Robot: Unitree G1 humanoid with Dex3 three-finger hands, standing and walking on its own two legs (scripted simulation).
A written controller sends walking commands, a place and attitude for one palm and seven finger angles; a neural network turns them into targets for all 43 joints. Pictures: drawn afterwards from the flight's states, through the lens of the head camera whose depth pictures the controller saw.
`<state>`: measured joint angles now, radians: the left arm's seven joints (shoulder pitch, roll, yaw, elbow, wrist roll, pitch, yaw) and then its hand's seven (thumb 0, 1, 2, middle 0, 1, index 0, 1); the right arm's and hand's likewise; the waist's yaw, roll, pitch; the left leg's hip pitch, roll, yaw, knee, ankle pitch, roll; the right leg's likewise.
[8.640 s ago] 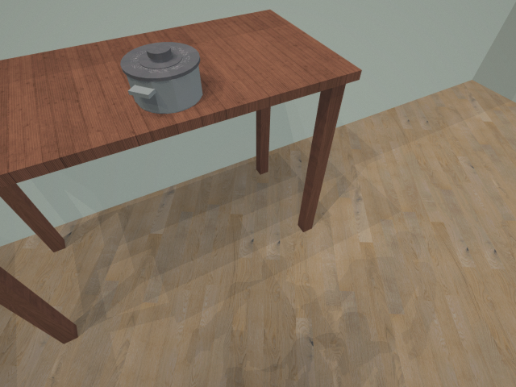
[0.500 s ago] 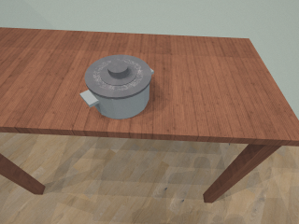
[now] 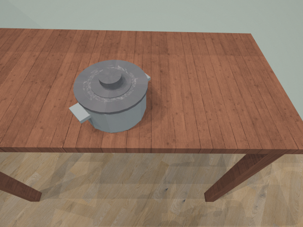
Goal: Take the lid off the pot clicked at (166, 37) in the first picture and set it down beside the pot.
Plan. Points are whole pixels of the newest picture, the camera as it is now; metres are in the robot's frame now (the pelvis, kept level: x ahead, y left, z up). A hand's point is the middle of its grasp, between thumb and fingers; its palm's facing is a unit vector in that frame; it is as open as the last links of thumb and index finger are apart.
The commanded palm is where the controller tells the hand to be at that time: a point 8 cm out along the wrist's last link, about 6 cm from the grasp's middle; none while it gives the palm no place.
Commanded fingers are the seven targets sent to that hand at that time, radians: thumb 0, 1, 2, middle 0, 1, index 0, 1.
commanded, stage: come to a stop and stand still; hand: left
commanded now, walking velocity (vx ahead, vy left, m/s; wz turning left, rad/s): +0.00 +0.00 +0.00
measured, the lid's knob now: (110, 77) +0.42 +0.14 +0.16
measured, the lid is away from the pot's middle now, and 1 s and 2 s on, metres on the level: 0.01 0.01 0.01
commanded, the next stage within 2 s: look again from close up in 0.96 s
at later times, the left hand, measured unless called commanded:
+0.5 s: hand out of the picture +0.02 +0.14 -0.17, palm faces +0.02 -0.98 -0.20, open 7.4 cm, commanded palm none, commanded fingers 0.00 0.90 0.90 -0.20 -0.30 -0.20 -0.30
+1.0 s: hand out of the picture +0.02 +0.12 -0.17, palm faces +0.02 -0.98 -0.19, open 7.3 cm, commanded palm none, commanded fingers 0.00 0.90 0.90 -0.20 -0.30 -0.20 -0.30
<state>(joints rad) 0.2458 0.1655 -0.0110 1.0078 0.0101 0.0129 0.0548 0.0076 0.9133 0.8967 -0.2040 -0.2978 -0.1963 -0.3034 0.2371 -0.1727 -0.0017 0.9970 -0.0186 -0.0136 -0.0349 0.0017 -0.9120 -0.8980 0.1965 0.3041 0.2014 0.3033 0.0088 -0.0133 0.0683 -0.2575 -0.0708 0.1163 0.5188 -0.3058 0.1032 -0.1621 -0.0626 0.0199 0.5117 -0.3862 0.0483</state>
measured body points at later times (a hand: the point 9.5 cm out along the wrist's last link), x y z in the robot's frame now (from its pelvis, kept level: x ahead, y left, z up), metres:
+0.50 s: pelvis +0.02 -0.03 +0.01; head +0.07 -0.02 +0.45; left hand +0.02 +0.19 -0.16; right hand +0.04 -0.26 -0.15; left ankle -0.02 +0.05 -0.73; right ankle -0.07 -0.16 -0.73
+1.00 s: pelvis +0.03 -0.05 +0.01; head +0.08 -0.04 +0.45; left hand +0.02 +0.17 -0.15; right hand +0.04 -0.28 -0.15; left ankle -0.02 +0.05 -0.73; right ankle -0.07 -0.16 -0.73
